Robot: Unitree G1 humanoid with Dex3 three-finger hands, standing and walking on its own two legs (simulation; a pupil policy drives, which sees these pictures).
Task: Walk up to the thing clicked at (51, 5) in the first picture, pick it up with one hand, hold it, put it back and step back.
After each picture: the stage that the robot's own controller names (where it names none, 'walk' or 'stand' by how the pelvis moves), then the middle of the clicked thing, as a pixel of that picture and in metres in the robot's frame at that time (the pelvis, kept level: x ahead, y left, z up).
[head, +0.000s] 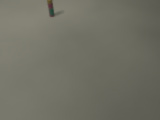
stand; (50, 7) +2.01 +0.40 -0.66
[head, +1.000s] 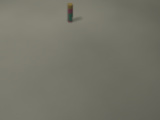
walk; (70, 13) +1.90 +0.13 -0.63
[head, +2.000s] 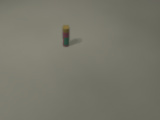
walk; (66, 36) +1.31 +0.11 -0.64
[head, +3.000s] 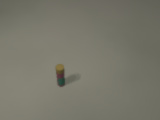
walk; (60, 75) +0.84 +0.16 -0.65
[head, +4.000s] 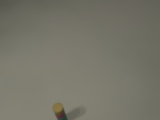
walk; (60, 114) +0.50 +0.22 -0.63
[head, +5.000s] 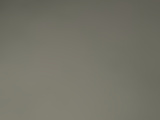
stand; out of the picture +0.36 +0.20 -0.64
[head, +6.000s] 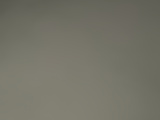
stand; out of the picture +0.36 +0.18 -0.66
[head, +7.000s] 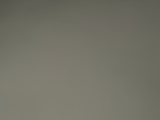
stand; out of the picture +0.35 +0.18 -0.66
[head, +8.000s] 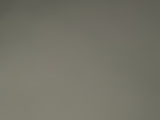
stand; out of the picture +0.37 +0.19 -0.66
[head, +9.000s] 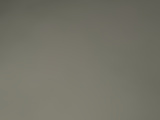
stand; out of the picture +0.36 +0.19 -0.66
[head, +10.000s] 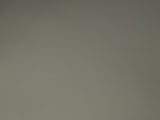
go down; out of the picture +0.36 +0.20 -0.66
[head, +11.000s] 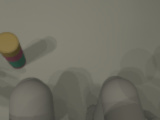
go down; (13, 53) +0.44 +0.24 -0.24
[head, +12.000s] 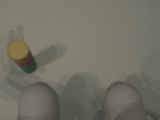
approach; (24, 59) +0.43 +0.24 -0.26
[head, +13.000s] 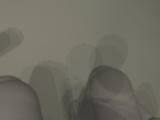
close in; out of the picture +0.41 +0.28 -0.16
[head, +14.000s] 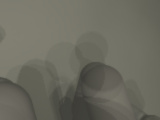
close; out of the picture +0.42 +0.29 -0.16
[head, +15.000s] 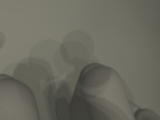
lift; out of the picture +0.39 +0.29 -0.16
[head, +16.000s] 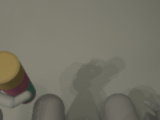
lift; (16, 83) +0.32 +0.21 -0.01
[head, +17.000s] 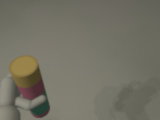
hold; (33, 91) +0.32 +0.16 +0.03
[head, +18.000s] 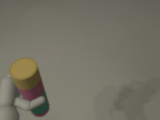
hold; (33, 91) +0.32 +0.16 +0.02
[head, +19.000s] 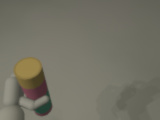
crouch; (36, 91) +0.32 +0.15 +0.02
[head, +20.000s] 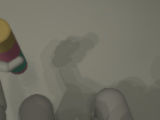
crouch; (8, 52) +0.44 +0.20 -0.05
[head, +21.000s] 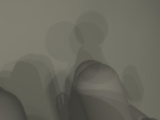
lower; out of the picture +0.43 +0.29 -0.17
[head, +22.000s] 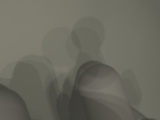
lower; out of the picture +0.43 +0.29 -0.16
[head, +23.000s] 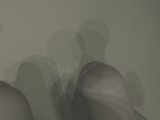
lower; out of the picture +0.42 +0.29 -0.16
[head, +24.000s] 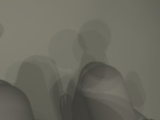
lower; out of the picture +0.41 +0.29 -0.16
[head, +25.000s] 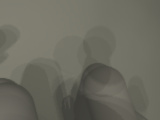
loosen; out of the picture +0.40 +0.26 -0.16
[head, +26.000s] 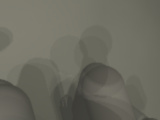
withdraw; out of the picture +0.41 +0.27 -0.16
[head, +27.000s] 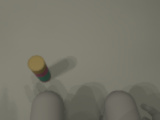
walk; (41, 70) +0.44 +0.21 -0.34
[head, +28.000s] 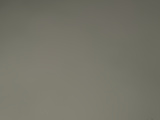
stand; out of the picture +0.36 +0.17 -0.60
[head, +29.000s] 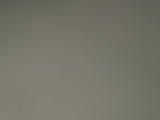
stand; out of the picture +0.38 +0.19 -0.60
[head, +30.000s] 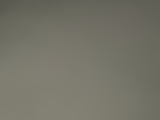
stand; out of the picture +0.38 +0.17 -0.64
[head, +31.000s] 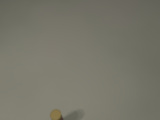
walk; out of the picture +0.41 +0.18 -0.64
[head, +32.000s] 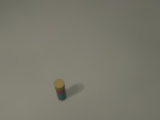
walk; (60, 90) +0.57 +0.15 -0.63
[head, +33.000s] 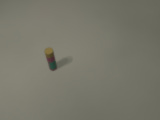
walk; (51, 59) +0.87 +0.28 -0.62
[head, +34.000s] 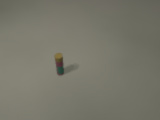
stand; (59, 64) +0.98 +0.20 -0.65
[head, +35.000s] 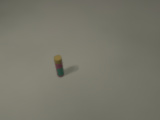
stand; (59, 66) +0.99 +0.22 -0.66
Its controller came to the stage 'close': yes
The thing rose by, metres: 0.67
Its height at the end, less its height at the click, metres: +0.00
